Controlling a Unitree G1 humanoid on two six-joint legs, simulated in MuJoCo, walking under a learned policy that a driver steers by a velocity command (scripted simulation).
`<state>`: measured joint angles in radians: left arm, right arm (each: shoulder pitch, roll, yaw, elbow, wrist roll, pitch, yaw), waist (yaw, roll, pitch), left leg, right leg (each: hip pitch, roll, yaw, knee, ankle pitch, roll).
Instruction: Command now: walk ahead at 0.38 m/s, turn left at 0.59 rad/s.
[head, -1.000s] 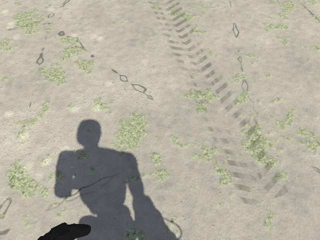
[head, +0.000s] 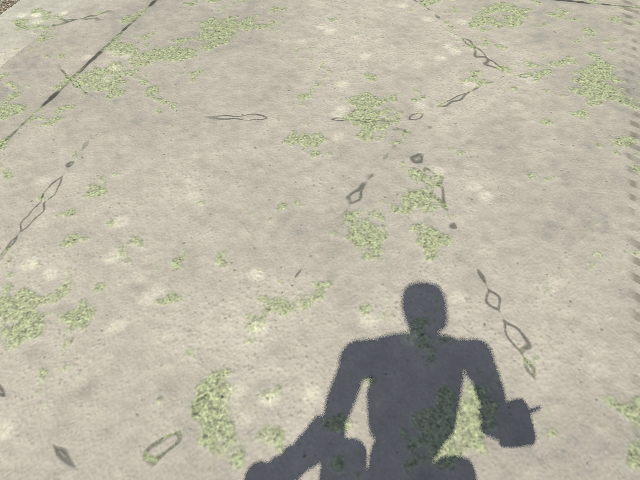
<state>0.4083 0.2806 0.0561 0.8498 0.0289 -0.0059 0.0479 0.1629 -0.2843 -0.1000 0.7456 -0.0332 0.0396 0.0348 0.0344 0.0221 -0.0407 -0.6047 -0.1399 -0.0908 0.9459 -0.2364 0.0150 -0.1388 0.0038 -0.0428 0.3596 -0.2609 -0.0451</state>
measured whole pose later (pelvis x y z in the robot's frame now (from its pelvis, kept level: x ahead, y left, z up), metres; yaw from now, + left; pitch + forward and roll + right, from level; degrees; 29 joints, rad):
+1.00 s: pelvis +0.47 +0.06 -0.02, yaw -12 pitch +0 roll +0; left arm 0.24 0.28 0.08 0.85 0.01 -0.02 -0.01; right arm 0.22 -0.23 -0.03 0.81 -0.03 -0.07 0.00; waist 0.00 0.01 0.07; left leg -0.44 0.07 -0.01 1.24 -0.34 0.01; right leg -0.30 0.14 -0.05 0.48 -0.18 -0.15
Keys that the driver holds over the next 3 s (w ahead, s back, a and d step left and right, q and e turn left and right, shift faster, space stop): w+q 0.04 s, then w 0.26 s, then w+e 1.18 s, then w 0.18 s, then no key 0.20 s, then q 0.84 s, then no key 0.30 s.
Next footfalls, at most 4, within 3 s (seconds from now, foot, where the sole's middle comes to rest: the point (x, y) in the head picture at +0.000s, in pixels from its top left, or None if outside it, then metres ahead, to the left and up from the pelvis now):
0.34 left None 0.22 0.17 -0.78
0.84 right None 0.54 0.01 -0.78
1.38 left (321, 339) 0.89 0.09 -0.78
1.86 right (441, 311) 0.98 -0.21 -0.78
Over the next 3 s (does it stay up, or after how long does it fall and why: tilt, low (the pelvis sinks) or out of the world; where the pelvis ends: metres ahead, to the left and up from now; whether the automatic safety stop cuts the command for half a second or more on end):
stays up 0.92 -0.09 0.00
